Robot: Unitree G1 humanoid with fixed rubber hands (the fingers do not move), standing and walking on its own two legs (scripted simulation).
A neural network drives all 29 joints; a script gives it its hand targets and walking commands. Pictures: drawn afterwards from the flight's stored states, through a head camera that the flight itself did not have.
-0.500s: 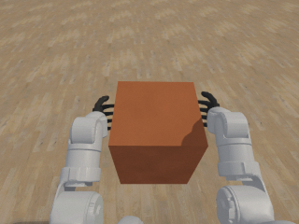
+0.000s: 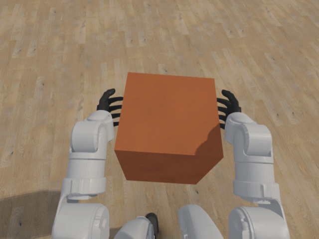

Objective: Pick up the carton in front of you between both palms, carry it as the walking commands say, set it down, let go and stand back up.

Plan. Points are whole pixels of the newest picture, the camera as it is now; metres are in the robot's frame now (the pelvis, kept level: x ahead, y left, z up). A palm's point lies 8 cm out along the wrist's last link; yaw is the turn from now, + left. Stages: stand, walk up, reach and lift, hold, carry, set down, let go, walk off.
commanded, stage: carry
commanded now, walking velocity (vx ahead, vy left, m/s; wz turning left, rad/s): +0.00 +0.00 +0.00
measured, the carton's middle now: (165, 134) +0.36 +0.00 -0.02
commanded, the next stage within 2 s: none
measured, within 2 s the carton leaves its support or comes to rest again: neither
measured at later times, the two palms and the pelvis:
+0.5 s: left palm (116, 55) +0.53 +0.13 +0.11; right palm (232, 52) +0.54 -0.17 +0.11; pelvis +0.18 -0.03 +0.01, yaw +1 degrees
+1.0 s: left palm (116, 26) +0.65 +0.14 +0.11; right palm (217, 24) +0.67 -0.15 +0.11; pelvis +0.34 -0.02 +0.02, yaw +1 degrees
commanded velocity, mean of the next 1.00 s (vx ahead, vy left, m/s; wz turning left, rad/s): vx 0.29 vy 0.00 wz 0.00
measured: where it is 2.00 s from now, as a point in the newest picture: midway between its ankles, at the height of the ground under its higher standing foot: (159, 114)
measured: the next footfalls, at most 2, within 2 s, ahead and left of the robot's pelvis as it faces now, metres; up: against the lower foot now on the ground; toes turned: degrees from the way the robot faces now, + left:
right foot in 0.26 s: +0.28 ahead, -0.12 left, +0.00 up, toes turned -4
left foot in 0.46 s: +0.21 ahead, +0.10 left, +0.00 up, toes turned +3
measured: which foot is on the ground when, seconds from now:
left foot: down 0.00-0.30, up 0.32-0.44, down 0.46-0.76, up 0.78-1.00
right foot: up 0.00-0.24, down 0.26-1.00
